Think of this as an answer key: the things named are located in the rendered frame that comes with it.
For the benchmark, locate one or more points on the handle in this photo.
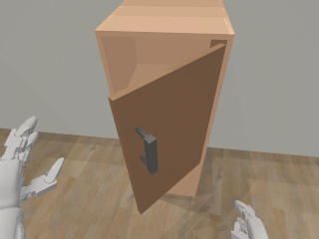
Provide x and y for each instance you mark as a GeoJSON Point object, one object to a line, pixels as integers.
{"type": "Point", "coordinates": [151, 151]}

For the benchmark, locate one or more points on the right robot hand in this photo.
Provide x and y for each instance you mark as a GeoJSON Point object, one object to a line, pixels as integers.
{"type": "Point", "coordinates": [252, 228]}

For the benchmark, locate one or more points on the left robot hand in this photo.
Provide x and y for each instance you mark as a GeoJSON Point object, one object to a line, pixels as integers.
{"type": "Point", "coordinates": [18, 145]}

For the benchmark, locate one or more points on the cupboard door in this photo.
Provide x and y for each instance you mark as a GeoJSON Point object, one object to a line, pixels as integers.
{"type": "Point", "coordinates": [174, 106]}

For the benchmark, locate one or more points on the robot left forearm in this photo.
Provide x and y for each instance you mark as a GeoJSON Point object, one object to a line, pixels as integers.
{"type": "Point", "coordinates": [10, 223]}

